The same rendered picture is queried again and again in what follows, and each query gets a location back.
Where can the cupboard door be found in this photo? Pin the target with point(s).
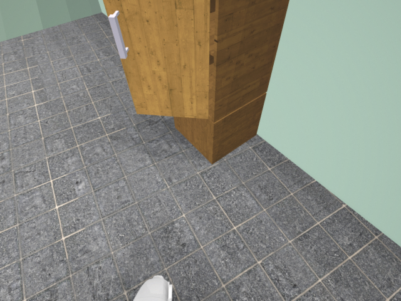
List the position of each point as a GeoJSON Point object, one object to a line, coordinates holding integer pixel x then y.
{"type": "Point", "coordinates": [167, 67]}

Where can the handle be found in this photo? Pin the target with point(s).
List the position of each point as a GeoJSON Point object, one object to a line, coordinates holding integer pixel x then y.
{"type": "Point", "coordinates": [118, 35]}

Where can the robot left thigh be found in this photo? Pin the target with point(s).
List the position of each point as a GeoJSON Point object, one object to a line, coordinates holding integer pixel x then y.
{"type": "Point", "coordinates": [155, 289]}

